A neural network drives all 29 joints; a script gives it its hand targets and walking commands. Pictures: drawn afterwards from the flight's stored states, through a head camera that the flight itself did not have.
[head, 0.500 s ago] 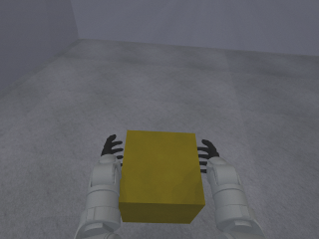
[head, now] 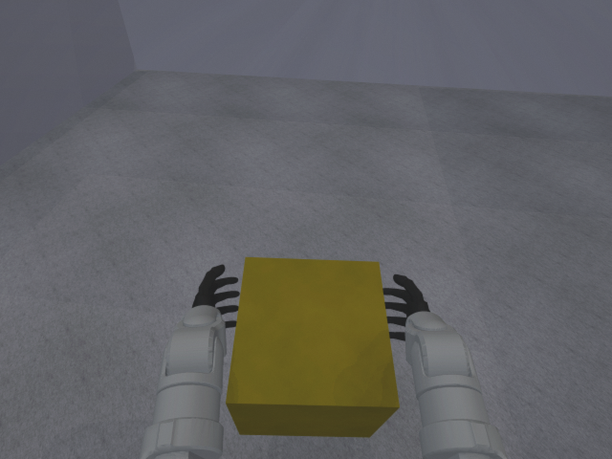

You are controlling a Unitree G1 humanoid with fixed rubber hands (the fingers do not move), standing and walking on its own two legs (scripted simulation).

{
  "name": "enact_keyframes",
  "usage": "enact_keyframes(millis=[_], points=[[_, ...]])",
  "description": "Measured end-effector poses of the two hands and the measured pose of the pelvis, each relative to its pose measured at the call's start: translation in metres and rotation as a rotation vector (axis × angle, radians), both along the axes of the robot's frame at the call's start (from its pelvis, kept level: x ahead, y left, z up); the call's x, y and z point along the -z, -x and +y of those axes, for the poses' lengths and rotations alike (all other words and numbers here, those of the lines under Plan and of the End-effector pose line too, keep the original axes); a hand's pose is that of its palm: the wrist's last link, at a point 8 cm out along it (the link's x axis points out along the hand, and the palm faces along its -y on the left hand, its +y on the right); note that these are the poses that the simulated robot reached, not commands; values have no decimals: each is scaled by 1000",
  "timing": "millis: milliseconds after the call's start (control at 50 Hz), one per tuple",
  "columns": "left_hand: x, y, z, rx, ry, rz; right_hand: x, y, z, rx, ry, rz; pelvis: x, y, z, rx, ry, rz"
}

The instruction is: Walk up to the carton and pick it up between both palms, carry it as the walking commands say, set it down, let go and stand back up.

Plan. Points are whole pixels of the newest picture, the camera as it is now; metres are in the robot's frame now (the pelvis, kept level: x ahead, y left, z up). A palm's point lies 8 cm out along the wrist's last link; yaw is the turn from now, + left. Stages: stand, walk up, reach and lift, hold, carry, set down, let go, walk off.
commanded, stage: reach and lift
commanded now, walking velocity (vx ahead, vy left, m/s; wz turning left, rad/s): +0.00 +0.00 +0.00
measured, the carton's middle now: (308, 348) +0.30 +0.00 -0.04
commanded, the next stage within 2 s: hold in 0.44 s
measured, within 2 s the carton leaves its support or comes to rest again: neither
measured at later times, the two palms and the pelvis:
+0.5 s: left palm (205, 329) +0.28 +0.14 +0.05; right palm (421, 334) +0.27 -0.15 +0.04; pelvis -0.01 -0.01 +0.00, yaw +0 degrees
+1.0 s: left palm (197, 325) +0.28 +0.15 +0.05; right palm (414, 336) +0.27 -0.14 +0.04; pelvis -0.02 +0.01 +0.00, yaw +0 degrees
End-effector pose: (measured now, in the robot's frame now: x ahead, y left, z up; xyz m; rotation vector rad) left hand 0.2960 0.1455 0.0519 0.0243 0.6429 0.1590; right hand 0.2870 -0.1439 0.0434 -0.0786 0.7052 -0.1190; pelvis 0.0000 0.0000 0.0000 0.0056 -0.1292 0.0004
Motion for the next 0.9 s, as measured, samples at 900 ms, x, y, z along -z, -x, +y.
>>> enact_keyframes(millis=[900], points=[[-2,15,8,11,14,-20,1,19,8,9,9,4,4,16,9,1,9,-19]])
